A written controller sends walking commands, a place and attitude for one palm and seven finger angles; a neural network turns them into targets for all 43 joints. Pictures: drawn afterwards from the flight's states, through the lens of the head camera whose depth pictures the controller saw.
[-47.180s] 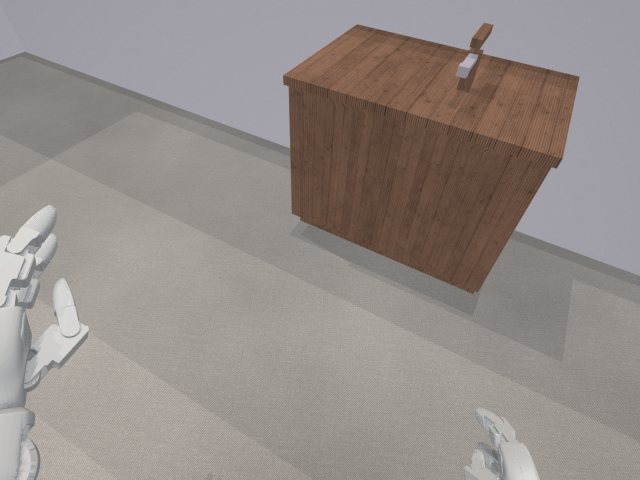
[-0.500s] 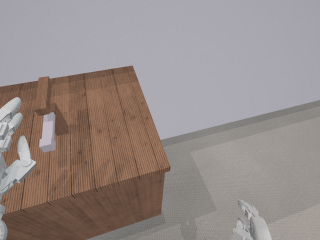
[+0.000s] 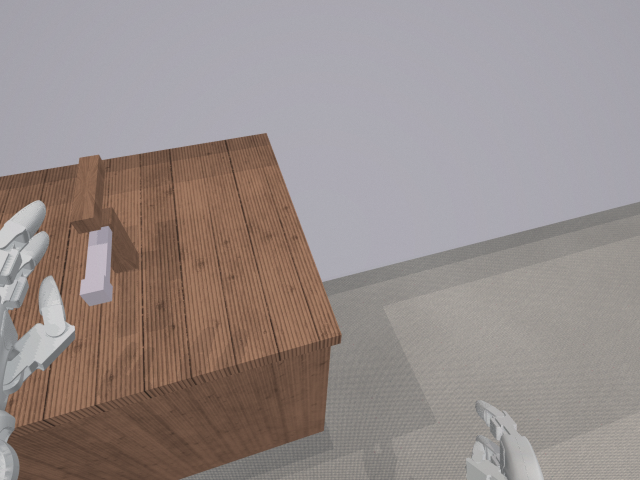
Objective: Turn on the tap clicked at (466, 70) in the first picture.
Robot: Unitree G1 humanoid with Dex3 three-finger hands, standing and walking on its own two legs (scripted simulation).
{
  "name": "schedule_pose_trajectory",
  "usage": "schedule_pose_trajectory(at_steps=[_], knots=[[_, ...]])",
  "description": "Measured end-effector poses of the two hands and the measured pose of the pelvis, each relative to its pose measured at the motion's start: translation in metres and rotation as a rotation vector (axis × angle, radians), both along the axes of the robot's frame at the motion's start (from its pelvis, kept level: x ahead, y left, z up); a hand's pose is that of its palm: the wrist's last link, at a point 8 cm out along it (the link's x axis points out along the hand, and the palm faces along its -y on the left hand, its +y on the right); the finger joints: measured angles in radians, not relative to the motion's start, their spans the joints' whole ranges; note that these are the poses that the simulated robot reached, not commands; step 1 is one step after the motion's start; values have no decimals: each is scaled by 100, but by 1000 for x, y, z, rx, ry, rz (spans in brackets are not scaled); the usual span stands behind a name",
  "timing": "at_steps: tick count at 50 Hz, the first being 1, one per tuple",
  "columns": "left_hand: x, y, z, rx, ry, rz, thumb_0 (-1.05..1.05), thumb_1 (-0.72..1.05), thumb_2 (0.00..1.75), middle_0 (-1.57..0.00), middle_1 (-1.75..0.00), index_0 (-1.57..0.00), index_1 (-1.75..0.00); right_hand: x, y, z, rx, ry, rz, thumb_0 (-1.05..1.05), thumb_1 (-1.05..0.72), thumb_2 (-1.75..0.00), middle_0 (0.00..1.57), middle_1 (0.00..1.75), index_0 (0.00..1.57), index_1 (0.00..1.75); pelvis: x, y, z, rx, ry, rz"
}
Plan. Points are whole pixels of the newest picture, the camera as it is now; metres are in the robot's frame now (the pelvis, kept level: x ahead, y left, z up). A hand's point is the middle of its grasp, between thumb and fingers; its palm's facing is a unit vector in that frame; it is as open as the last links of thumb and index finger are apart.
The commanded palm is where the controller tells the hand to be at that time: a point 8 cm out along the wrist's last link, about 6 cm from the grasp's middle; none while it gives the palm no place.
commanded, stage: shuffle to correct the standing spot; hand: left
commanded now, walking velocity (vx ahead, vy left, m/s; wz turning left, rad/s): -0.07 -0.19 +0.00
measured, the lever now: (96, 290) +0.33 +0.31 +0.04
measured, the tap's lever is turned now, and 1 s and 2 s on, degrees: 0 0 0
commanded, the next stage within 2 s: come to a stop and stand still in 0.52 s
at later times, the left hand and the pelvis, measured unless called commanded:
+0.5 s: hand (71, 331) +0.22 +0.23 +0.16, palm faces +0.33 -0.85 -0.41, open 7.4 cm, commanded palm +0.16 +0.28 +0.18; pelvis +0.00 +0.00 +0.00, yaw +0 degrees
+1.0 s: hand (51, 330) +0.22 +0.26 +0.15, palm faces +0.26 -0.86 -0.44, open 7.4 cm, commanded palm +0.17 +0.30 +0.18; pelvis +0.00 +0.03 +0.00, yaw -1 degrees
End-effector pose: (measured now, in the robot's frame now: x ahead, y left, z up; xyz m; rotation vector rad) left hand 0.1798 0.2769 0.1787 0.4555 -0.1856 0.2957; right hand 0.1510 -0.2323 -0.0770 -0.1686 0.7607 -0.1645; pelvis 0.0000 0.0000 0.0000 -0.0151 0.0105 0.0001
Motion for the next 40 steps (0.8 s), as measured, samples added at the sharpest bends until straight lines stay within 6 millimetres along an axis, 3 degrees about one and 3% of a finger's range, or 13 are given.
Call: schedule_pose_trajectory(at_steps=[33,37,40], knots=[[4,-4,3,7,-7,7,1,89,90,-21,-30,-21,-31,4,-4,-2,0,10,5,1,-91,-90,20,30,20,29,5,-5,0,4,5,6],[24,29,27,170,-99,20,1,88,90,-21,-30,-21,-31,-1,-4,-3,-31,22,72,1,-91,-90,20,30,20,29,-2,-9,1,14,11,-4],[30,36,21,125,-100,47,1,89,90,-21,-30,-21,-31,-4,-8,-1,-24,-9,72,1,-91,-90,20,30,20,30,-6,-1,-1,20,14,-23]])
